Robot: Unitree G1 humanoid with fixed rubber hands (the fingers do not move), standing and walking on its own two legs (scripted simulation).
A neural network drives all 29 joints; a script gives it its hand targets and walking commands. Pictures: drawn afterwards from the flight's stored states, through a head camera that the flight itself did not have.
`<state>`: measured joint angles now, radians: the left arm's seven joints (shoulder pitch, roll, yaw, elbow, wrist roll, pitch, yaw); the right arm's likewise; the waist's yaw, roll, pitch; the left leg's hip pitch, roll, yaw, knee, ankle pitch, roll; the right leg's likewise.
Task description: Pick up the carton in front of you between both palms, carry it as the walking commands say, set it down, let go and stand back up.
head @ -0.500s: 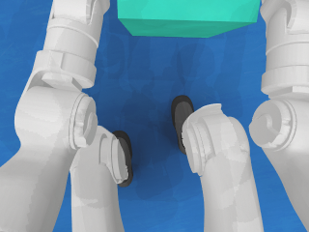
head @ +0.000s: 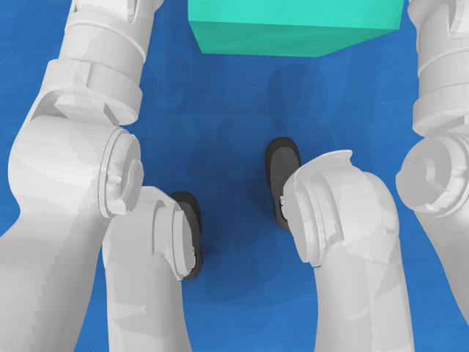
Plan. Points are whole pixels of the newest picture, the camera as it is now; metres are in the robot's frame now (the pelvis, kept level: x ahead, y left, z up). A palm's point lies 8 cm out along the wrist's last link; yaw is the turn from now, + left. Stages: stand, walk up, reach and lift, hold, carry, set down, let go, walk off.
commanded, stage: set down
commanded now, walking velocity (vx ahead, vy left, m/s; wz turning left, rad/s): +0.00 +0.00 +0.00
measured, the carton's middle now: out of the picture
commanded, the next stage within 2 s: let go in 1.82 s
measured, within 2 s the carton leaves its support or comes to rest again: neither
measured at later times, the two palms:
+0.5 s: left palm out of the picture +0.59 +0.00 -0.19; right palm out of the picture +0.50 -0.31 -0.18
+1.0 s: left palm out of the picture +0.62 +0.01 -0.12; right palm out of the picture +0.52 -0.34 -0.12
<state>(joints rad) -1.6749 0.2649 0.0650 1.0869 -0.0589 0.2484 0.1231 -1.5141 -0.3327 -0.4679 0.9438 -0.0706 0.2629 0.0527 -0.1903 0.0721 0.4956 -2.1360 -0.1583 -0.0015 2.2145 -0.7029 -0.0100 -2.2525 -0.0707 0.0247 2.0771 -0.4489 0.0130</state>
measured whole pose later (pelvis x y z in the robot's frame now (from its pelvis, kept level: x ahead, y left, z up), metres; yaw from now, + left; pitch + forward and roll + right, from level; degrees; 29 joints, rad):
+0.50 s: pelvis +0.00 +0.00 -0.01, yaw -1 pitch +34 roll -1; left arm -1.66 0.26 0.13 1.07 0.02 0.22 0.02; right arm -1.52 -0.34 -0.57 1.02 -0.12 0.20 0.13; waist -0.18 0.04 0.52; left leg -2.12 -0.15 0.00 2.26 -0.73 0.00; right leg -2.24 -0.06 0.02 2.11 -0.46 0.02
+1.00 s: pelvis +0.00 -0.01 +0.01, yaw -2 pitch +36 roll +0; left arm -1.68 0.42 -0.05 0.96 -0.16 0.25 0.12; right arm -1.56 -0.42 -0.38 1.01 0.13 0.17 -0.05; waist -0.18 0.04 0.46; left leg -2.09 -0.11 -0.02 2.18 -0.71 -0.03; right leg -2.23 -0.03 0.00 2.03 -0.43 -0.01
